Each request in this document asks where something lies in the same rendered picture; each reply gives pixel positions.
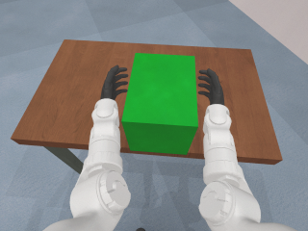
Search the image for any table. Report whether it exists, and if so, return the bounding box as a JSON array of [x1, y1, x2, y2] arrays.
[[11, 39, 283, 174]]

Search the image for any left robot hand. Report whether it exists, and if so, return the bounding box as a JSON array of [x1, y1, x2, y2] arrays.
[[100, 65, 129, 100]]

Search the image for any left robot forearm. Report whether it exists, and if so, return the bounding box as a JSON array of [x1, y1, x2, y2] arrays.
[[75, 98, 123, 186]]

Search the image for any right robot forearm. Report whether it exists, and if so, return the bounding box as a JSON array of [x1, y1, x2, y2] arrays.
[[203, 104, 254, 196]]

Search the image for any right robot upper arm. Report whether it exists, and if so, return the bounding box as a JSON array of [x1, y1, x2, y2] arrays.
[[198, 180, 297, 231]]

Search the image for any left robot upper arm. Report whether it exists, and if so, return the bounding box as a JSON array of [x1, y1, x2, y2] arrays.
[[42, 169, 131, 231]]

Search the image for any right robot hand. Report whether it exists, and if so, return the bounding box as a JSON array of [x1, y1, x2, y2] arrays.
[[197, 68, 225, 106]]

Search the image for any carton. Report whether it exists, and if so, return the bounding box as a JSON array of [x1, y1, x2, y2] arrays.
[[121, 53, 198, 155]]

